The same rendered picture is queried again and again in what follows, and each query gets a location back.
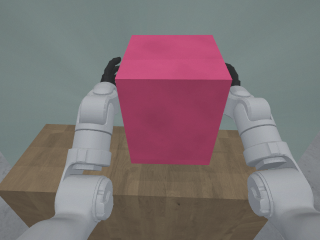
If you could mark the right robot forearm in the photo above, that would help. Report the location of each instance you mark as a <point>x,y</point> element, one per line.
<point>263,146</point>

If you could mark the left robot forearm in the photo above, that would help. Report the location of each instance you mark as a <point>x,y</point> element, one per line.
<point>93,130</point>

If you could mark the left robot hand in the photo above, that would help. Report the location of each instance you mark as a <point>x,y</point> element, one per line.
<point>110,70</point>

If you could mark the right robot upper arm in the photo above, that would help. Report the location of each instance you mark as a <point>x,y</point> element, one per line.
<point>283,196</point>

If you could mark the pedestal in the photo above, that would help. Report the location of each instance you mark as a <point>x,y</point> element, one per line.
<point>150,201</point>

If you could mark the right robot hand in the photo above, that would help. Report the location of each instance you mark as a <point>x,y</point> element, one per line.
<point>234,75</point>

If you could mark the carton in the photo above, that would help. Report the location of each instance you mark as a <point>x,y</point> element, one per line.
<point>172,91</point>

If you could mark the left robot upper arm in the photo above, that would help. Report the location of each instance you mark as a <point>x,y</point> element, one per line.
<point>82,202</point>

